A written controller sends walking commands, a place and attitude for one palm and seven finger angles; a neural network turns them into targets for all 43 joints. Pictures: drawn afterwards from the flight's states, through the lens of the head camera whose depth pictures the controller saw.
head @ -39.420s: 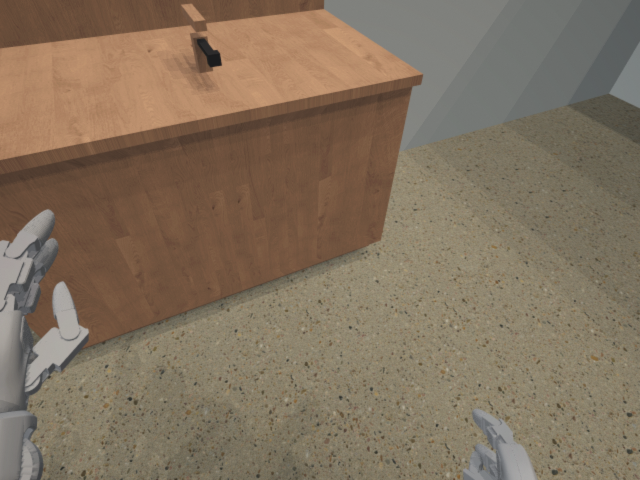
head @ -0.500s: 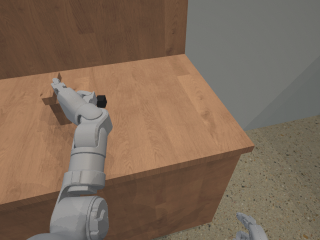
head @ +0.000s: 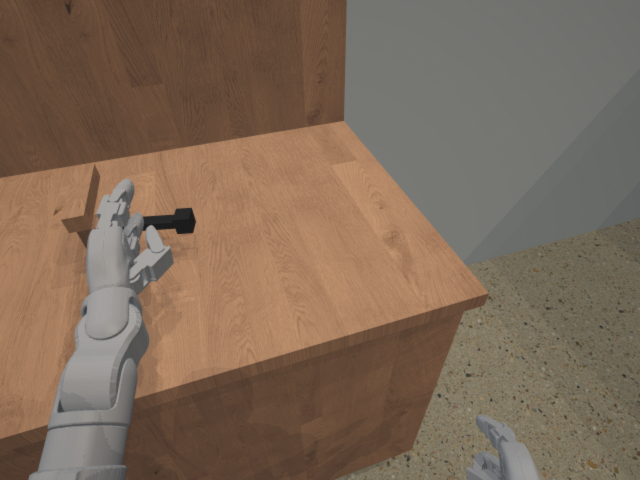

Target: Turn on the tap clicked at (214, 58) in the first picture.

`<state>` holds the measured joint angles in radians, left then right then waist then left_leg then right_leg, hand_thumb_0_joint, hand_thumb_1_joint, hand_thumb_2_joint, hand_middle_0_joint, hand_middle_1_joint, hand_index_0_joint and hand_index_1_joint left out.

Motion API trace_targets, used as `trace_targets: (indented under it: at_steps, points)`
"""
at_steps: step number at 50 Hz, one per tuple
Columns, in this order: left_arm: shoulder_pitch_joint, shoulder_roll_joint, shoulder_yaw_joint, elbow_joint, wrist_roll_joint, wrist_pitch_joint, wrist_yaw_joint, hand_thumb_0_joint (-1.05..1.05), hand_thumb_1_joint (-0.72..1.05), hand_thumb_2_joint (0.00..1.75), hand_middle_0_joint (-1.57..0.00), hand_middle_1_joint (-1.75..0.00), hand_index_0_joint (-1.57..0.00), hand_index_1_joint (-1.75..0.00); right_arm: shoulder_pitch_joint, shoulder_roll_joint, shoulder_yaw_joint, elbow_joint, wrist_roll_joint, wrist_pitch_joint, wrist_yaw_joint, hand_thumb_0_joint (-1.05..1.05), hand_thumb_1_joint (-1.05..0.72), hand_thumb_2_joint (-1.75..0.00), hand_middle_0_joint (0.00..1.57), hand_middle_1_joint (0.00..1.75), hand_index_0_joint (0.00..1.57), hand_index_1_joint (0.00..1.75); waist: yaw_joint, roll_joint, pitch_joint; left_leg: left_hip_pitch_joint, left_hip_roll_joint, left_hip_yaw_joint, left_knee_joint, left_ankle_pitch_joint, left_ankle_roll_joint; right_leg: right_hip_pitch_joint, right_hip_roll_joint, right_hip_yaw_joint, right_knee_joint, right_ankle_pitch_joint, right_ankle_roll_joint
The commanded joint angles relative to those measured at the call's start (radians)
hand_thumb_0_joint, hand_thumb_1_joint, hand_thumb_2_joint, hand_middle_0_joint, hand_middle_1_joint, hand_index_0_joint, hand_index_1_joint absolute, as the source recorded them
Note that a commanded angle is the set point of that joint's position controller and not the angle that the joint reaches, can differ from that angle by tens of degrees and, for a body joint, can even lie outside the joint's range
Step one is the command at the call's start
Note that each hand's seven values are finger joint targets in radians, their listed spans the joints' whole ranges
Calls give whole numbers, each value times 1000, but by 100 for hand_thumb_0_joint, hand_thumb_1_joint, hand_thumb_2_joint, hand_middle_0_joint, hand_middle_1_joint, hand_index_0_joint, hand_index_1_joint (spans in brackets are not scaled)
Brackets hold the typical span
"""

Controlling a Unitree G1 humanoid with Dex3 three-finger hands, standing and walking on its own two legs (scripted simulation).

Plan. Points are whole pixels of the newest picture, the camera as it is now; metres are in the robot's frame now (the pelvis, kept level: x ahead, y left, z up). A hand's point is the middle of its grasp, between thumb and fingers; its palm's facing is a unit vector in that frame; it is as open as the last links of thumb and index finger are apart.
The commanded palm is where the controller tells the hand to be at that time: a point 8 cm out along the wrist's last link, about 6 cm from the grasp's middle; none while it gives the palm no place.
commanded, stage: draw the hand back beside the body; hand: left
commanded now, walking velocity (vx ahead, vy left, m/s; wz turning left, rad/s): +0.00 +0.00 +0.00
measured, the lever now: (184, 220) +0.46 +0.24 +0.10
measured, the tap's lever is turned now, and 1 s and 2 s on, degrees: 77 77 77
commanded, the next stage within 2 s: step back with the hand held close in 1.18 s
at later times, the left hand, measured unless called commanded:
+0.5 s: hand (117, 304) +0.25 +0.23 +0.16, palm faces +0.30 -0.92 -0.27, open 7.6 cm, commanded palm +0.21 +0.27 +0.17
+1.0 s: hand (53, 359) +0.19 +0.27 +0.15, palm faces +0.42 -0.84 -0.35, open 7.4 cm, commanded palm +0.15 +0.30 +0.17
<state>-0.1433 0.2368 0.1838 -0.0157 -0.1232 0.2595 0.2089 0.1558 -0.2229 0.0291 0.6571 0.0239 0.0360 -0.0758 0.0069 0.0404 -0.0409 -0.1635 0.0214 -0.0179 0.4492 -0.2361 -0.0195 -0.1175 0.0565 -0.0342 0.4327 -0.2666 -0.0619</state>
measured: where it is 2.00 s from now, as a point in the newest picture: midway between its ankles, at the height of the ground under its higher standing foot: outside the picture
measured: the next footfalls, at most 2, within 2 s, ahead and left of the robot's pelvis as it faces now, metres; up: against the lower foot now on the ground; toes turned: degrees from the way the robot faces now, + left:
none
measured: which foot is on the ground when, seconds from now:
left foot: down 0.00-1.00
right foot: down 0.00-1.00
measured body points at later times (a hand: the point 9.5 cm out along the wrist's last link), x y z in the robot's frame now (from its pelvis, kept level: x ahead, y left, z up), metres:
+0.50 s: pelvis +0.00 +0.02 +0.01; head -0.03 +0.00 +0.45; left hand +0.22 +0.28 +0.18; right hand +0.20 -0.18 -0.07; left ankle +0.01 +0.14 -0.74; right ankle -0.02 -0.08 -0.74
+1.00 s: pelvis +0.00 +0.02 +0.00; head -0.02 +0.00 +0.45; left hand +0.16 +0.31 +0.17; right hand +0.21 -0.19 -0.07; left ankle +0.01 +0.14 -0.74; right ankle -0.02 -0.08 -0.74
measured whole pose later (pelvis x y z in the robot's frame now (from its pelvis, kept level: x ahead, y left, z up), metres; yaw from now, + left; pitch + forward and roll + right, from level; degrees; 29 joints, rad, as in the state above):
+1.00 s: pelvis +0.00 +0.02 +0.00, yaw +2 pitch -5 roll -1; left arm 0.44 0.33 0.25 -0.39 -0.08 -0.07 0.09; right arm 0.16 -0.23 0.03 0.64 -0.01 -0.09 -0.06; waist 0.08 0.06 0.01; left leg -0.12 0.00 -0.04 0.43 -0.23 0.00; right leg -0.03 0.04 -0.06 0.35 -0.24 -0.04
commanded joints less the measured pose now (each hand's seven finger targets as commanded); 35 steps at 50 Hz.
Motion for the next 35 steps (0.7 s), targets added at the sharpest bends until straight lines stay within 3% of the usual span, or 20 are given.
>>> trace_targets:
  at_steps: [1, 3, 4, 5, 7, 9, 12, 13, 19, 23, 26, 28, 30, 33, 34, 35]
  points:
    - [-264, 269, 43, -385, 38, -282, -73, 0, 90, 90, -17, -20, -17, -20, -153, -95, -35, -186, -7, -119, 12, 0, -90, -90, 20, 30, 20, 30, 24, 56, -146, 140, -17, 5, -45, 182, 60, 4, -63, 34, -115, 267, 31]
    - [-274, 249, 12, -369, 45, -325, -82, 0, 90, 90, -17, -20, -17, -20, -150, -101, -37, -178, -6, -144, 11, 0, -90, -90, 20, 30, 20, 30, 11, 11, -116, 164, -13, 2, -52, 168, 62, -20, -56, 33, -131, 243, 32]
    - [-275, 218, -23, -371, 50, -340, -87, 0, 90, 90, -17, -21, -17, -21, -154, -100, -33, -174, -4, -150, 12, 0, -90, -90, 20, 30, 20, 30, 6, 46, -93, 184, -13, -2, -62, 154, 60, -41, -53, 30, -140, 215, 29]
    - [-247, 195, -43, -350, 52, -352, -89, 0, 90, 90, -17, -21, -17, -21, -148, -101, -34, -172, -6, -157, 11, 0, -90, -90, 20, 30, 20, 30, 6, 37, -82, 185, -14, -7, -68, 142, 62, -41, -52, 28, -143, 200, 28]
    - [-190, 180, -51, -315, 55, -369, -93, 0, 90, 90, -17, -22, -17, -22, -145, -106, -37, -163, -8, -163, 11, 0, -90, -90, 20, 30, 20, 30, 10, -23, -76, 185, -10, -13, -76, 140, 64, -32, -51, 25, -148, 192, 29]
    - [-128, 188, -34, -304, 59, -381, -99, 0, 90, 90, -17, -22, -17, -22, -152, -108, -35, -155, -9, -160, 12, 0, -90, -90, 20, 30, 20, 30, 21, 9, -70, 177, -12, -14, -90, 137, 62, -17, -56, 27, -153, 181, 26]
    - [-79, 202, -7, -311, 57, -397, -105, 0, 90, 90, -18, -23, -18, -23, -155, -108, -34, -161, -13, -151, 12, 0, -90, -90, 20, 30, 20, 30, 31, -34, -67, 155, -12, -16, -96, 143, 62, 7, -56, 24, -154, 189, 25]
    - [-45, 237, 34, -324, 54, -400, -105, 0, 90, 90, -18, -23, -18, -23, -154, -107, -35, -164, -15, -148, 12, 0, -90, -90, 20, 30, 20, 30, 39, -49, -86, 152, -10, -18, -98, 159, 63, 29, -60, 24, -150, 207, 26]
    - [70, 258, 90, -398, 53, -406, -115, 0, 90, 90, -18, -25, -18, -25, -164, -91, -21, -180, -22, -134, 15, 0, -90, -90, 20, 30, 20, 30, 57, 34, -77, 142, -5, -25, -107, 197, 51, 49, -58, 19, -150, 225, 17]
    - [144, 240, 84, -444, 51, -401, -119, 0, 90, 90, -19, -26, -19, -26, -159, -91, -23, -192, -26, -138, 19, 0, -90, -90, 20, 30, 20, 30, 54, -20, -92, 147, 2, -19, -95, 235, 54, 61, -60, 18, -145, 274, 21]
    - [156, 221, 64, -472, 54, -395, -120, 0, 90, 90, -19, -27, -19, -27, -165, -91, -21, -188, -23, -140, 19, 0, -90, -90, 20, 30, 20, 30, 47, 26, -63, 150, 3, -20, -95, 221, 51, 38, -60, 20, -154, 246, 21]
    - [181, 233, 77, -480, 52, -393, -116, 0, 90, 90, -19, -28, -19, -28, -164, -97, -24, -186, -25, -147, 18, 0, -90, -90, 20, 30, 20, 30, 48, 1, -56, 148, 3, -24, -93, 213, 53, 35, -61, 19, -157, 240, 22]
    - [203, 226, 76, -492, 56, -396, -110, 0, 90, 90, -19, -29, -19, -29, -165, -99, -23, -182, -26, -150, 15, 0, -90, -90, 20, 30, 20, 30, 50, 32, -49, 149, -2, -27, -94, 205, 51, 29, -57, 17, -158, 223, 18]
    - [249, 248, 101, -529, 55, -401, -107, 0, 90, 90, -20, -29, -20, -29, -163, -103, -28, -185, -28, -159, 16, 0, -90, -90, 20, 30, 20, 30, 55, -2, -64, 145, 0, -34, -93, 205, 52, 41, -60, 17, -152, 221, 20]
    - [270, 261, 121, -535, 56, -402, -104, 0, 90, 90, -20, -30, -20, -30, -165, -102, -27, -182, -28, -160, 13, 0, -90, -90, 20, 30, 20, 30, 58, 19, -60, 141, -2, -35, -95, 203, 51, 43, -61, 17, -152, 216, 19]
    - [299, 247, 118, -520, 54, -401, -103, 0, 90, 90, -20, -30, -20, -30, -164, -101, -28, -180, -27, -159, 13, 0, -90, -90, 20, 30, 20, 30, 57, 5, -40, 131, -1, -33, -92, 193, 51, 32, -58, 14, -155, 207, 18]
